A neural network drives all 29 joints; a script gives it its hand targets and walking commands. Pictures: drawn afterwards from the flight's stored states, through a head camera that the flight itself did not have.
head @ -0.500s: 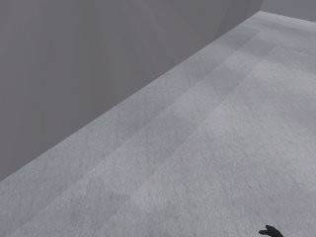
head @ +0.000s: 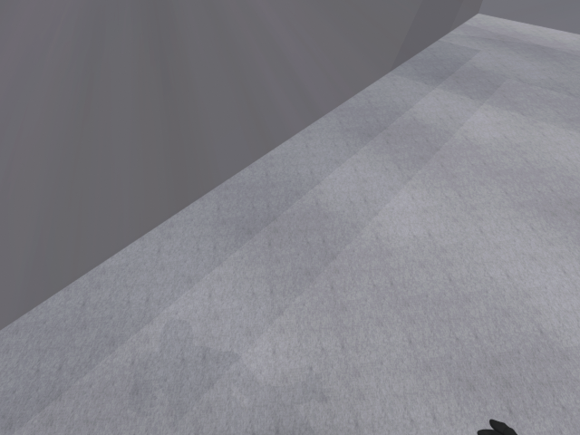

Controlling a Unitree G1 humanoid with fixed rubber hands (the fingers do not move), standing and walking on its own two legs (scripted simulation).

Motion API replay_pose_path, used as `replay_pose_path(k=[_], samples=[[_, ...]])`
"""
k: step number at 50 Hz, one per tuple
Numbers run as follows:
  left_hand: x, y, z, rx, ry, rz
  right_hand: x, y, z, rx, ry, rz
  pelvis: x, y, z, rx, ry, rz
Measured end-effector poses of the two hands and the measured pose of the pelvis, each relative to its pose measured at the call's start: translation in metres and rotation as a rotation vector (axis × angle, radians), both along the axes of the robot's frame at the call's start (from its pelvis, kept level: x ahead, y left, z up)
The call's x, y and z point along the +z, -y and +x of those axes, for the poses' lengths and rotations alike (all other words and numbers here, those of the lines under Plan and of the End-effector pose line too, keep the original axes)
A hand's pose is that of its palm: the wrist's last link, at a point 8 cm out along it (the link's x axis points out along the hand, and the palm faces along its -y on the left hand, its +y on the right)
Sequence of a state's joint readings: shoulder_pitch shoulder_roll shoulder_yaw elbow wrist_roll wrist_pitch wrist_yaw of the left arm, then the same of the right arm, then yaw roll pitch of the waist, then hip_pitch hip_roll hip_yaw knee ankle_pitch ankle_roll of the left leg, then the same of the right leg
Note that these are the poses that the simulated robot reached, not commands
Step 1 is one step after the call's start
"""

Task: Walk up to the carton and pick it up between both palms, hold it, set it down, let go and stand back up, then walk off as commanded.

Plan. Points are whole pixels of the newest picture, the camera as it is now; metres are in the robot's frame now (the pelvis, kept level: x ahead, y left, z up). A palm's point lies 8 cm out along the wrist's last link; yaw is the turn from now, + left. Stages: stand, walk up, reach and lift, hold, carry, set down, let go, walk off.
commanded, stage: stand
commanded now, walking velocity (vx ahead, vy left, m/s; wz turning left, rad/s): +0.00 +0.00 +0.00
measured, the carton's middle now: out of the picture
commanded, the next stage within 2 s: walk up in 0.68 s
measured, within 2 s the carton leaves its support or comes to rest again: neither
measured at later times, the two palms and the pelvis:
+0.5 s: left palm out of the picture +0.08 +0.28 -0.12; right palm out of the picture +0.11 -0.29 -0.09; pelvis +0.00 +0.00 +0.00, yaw +0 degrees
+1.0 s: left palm out of the picture +0.10 +0.27 -0.11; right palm out of the picture +0.08 -0.32 -0.09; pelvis +0.00 +0.00 +0.00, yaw -4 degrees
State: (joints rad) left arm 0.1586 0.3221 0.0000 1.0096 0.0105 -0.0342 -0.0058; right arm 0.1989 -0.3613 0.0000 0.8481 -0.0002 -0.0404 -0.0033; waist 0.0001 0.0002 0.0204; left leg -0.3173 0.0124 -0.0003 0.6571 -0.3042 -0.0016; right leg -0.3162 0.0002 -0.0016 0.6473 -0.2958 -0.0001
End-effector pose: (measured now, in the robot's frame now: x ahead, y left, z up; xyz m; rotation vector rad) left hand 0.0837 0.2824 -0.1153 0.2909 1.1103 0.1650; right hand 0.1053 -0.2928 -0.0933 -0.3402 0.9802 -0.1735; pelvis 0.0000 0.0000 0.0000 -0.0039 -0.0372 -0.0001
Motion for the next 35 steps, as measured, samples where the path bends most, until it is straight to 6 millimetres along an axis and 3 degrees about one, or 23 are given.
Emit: replay_pose_path(k=[35], samples=[[-0.0012, -0.0016, -0.0077, 0.009, -0.035, -0.001, -0.0014, -0.0015, -0.0028, -0.009, -0.026, 0.003, 0.0024, -0.0008, -0.0008, 0.000, -0.008, -0.001]])
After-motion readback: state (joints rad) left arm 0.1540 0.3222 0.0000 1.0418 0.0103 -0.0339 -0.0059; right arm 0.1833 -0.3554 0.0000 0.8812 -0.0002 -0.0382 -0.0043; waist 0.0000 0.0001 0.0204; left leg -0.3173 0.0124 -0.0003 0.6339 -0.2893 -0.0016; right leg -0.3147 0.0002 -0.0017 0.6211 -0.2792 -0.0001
